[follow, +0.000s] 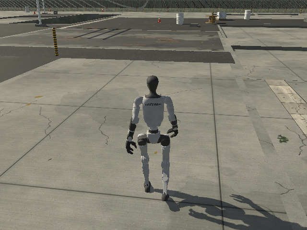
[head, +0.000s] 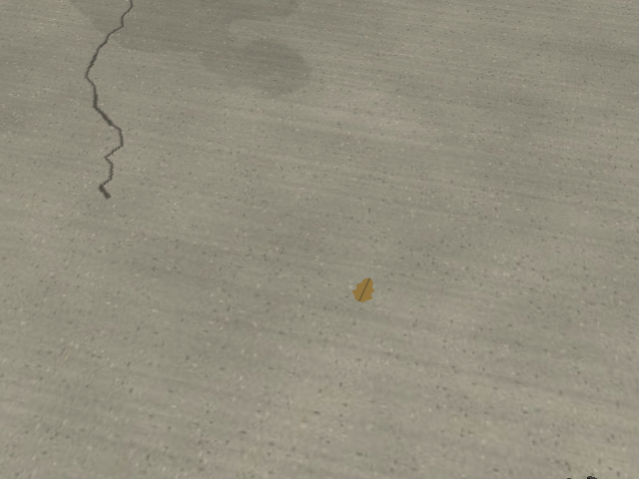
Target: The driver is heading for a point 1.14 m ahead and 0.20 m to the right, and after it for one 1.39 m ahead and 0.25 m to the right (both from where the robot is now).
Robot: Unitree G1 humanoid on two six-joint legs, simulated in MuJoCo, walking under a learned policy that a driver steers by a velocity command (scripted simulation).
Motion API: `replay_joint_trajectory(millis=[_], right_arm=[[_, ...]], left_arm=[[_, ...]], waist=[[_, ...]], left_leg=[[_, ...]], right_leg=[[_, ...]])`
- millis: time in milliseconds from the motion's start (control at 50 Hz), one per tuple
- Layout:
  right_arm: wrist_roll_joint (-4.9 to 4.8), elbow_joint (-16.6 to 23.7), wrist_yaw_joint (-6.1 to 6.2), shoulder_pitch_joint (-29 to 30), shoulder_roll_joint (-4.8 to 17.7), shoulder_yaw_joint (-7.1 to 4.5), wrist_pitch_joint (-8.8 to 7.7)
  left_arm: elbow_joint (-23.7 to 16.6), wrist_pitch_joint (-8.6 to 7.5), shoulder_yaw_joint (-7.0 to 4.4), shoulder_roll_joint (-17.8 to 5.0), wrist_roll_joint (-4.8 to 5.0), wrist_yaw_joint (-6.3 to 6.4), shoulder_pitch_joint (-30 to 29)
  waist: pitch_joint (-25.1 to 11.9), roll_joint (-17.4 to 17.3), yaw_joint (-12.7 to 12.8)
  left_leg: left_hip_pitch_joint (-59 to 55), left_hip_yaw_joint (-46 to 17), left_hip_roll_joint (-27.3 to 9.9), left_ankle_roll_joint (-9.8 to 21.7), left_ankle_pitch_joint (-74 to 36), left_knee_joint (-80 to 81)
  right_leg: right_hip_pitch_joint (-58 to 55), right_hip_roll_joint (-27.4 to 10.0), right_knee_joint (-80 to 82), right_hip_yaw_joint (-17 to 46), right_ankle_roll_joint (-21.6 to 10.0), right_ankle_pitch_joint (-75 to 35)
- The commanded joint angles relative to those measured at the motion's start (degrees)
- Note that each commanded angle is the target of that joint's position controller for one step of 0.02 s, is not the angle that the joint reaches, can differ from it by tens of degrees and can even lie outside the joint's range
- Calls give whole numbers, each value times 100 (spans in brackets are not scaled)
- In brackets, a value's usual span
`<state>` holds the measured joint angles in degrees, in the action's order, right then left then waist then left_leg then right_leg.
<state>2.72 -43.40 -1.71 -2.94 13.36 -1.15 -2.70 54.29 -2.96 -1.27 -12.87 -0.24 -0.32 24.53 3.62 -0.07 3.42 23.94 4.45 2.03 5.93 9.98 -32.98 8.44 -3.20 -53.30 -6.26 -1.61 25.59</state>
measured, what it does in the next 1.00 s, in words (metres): walks ahead: right foot, then left foot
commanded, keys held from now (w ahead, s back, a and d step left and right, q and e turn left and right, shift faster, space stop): w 1.00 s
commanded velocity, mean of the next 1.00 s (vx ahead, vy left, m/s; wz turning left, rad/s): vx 0.50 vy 0.00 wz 0.03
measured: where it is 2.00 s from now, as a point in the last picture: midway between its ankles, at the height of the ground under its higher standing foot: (386, 219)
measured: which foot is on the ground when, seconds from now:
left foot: down 0.00-0.46, up 0.48-0.98, down 1.00-1.00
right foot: up 0.00-0.44, down 0.46-1.00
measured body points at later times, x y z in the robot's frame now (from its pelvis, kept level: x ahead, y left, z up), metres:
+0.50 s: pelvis +0.28 -0.04 +0.00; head +0.31 -0.05 +0.44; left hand +0.47 +0.20 -0.10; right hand +0.23 -0.29 -0.15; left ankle +0.09 +0.07 -0.70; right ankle +0.39 -0.12 -0.73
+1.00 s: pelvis +0.55 -0.03 +0.00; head +0.59 -0.02 +0.45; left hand +0.48 +0.22 -0.15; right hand +0.75 -0.25 -0.10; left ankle +0.68 +0.06 -0.72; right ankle +0.39 -0.12 -0.72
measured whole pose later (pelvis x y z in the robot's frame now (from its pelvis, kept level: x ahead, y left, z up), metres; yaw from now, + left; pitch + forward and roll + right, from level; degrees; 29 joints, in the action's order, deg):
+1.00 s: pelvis +0.55 -0.03 +0.00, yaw +0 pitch +1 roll -2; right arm 1.7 -48.6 -1.4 -0.6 12.0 -1.1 -3.2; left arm 60.4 -4.5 -2.0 -11.8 -1.3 0.4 25.8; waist 3.1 -0.8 3.6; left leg 26.9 4.8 -1.1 5.2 6.3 -29.9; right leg -7.3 3.1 -15.3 -4.1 -2.3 22.6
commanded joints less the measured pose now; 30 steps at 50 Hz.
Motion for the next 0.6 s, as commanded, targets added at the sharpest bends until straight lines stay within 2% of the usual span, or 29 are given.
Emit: replay_joint_trajectory(millis=[20, 40, 60, 80, 120, 160, 240, 280, 360, 400, 420, 440, 460, 480, 500, 520, 540, 560, 580, 600], right_arm=[[-172, -328, 139, -1580, 1077, -367, 8], [-177, -338, 129, -1326, 821, -296, -31], [-209, -369, 130, -1149, 652, -244, -70], [-200, -390, 125, -1122, 578, -220, -117], [-232, -529, 119, -1319, 663, -243, -211], [-247, -661, 119, -1521, 741, -269, -248], [-237, -860, 113, -1870, 700, -242, -253], [-224, -961, 123, -2054, 748, -243, -261], [-174, -1173, 192, -2346, 846, -247, -235], [-150, -1225, 234, -2269, 923, -262, -217], [-132, -1233, 248, -2177, 977, -272, -214], [-119, -1250, 249, -2100, 1029, -284, -193], [-133, -1242, 243, -2071, 974, -258, -176], [-259, -1036, 213, -2287, 606, -145, -196], [-340, -1056, 171, -2827, 302, -121, -200], [-205, -1050, 200, -2284, 767, -238, -170], [-210, -943, 165, -1920, 739, -243, -203], [-214, -924, 145, -1744, 618, -218, -212], [-137, -942, 125, -1739, 548, -214, -153], [-76, -990, 89, -1865, 457, -190, -75]], left_arm=[[-684, -153, -178, -743, 22, -20, -468], [-598, -123, -179, -654, -13, -35, -408], [-515, -31, -174, -603, -114, -47, -234], [-425, 52, -166, -523, -169, -82, -96], [-460, 127, -183, -469, -188, -151, -224], [-616, 148, -190, -457, -193, -180, -723], [-891, 120, -147, -401, -157, -188, -1639], [-1004, 103, -107, -358, -138, -195, -2026], [-1205, 72, -109, -468, -136, -178, -2503], [-1210, 31, -136, -533, -144, -156, -2386], [-1122, 6, -170, -588, -143, -124, -2081], [-918, -32, -227, -674, -154, -75, -1446], [-576, -94, -308, -831, -215, -14, -434], [-421, -129, -453, -1389, -358, 67, 458], [-352, -89, -551, -1770, -289, 25, 548], [-417, -49, -479, -1401, -95, -10, -51], [-513, -58, -379, -1023, -54, -23, -623], [-522, -92, -302, -742, -80, -39, -893], [-454, -128, -256, -605, -60, -28, -954], [-375, -159, -217, -495, -53, -18, -944]], waist=[[-796, -270, -693], [-457, -214, -464], [-303, -348, -257], [-320, -413, -180], [-278, -370, -125], [-67, -358, -196], [145, -332, -403], [183, -351, -516], [285, -344, -606], [237, -346, -476], [70, -381, -316], [-280, -351, -32], [-857, -151, 375], [-1660, 597, 539], [-2179, 1674, 244], [-1489, 680, 107], [-743, 365, -76], [-439, 193, -206], [-253, 294, -341], [-266, 416, -461]], left_leg=[[-2958, -2533, -2017, 1036, -1013, 1633], [-2372, -2037, -1710, 781, -1124, 1860], [-1893, -1686, -1475, 623, -1175, 2053], [-1656, -1490, -1365, 592, -1229, 2191], [-1583, -1300, -1273, 670, -1424, 2404], [-1611, -1162, -1242, 703, -1336, 2623], [-1869, -882, -1135, 636, -1571, 2686], [-2028, -782, -1155, 595, -1754, 2664], [-2695, -788, -1412, 528, -2213, 2472], [-2955, -730, -1504, 444, -2996, 2124], [-2998, -657, -1484, 363, -3825, 1711], [-2968, -546, -1377, 283, -4481, 903], [-2487, -320, -1098, 170, -4164, -329], [-1005, -48, -657, -6, -2161, -2237], [616, -286, 420, -138, 2092, -3872], [1084, -970, 19, -22, 1759, -4217], [1139, -885, -251, -5, 1178, -4017], [965, -816, -467, -11, 826, -3685], [745, -767, -590, -67, 690, -3435], [473, -727, -656, -142, 605, -3268]], right_leg=[[2958, -120, -1825, 761, -182, -384], [2688, -273, -1393, 739, -168, -584], [2346, -339, -1134, 723, -104, -707], [2087, -332, -1040, 685, -56, -815], [2173, -328, -887, 594, 21, -1071], [2575, -422, -525, 547, 113, -1506], [2888, -402, 619, 438, 193, -2280], [2770, -295, 1166, 342, 146, -2541], [2704, -118, 1812, 284, -91, -2398], [2382, 33, 2052, 225, -275, -1972], [1904, 202, 2163, 155, -377, -1725], [1134, 415, 2359, 62, -495, -1598], [-179, 395, 2619, 125, -660, -1757], [-1862, -1015, 2743, 1823, -1056, -1133], [-2770, -2182, 3562, 4437, -1694, -1094], [-2154, -1839, 3733, 4138, -1475, -690], [-1284, -1669, 3857, 3239, -1332, -861], [-725, -1393, 4065, 2666, -1169, -1330], [-335, -1158, 4180, 2210, -1029, -1799], [-79, -1014, 4287, 1886, -949, -2072]])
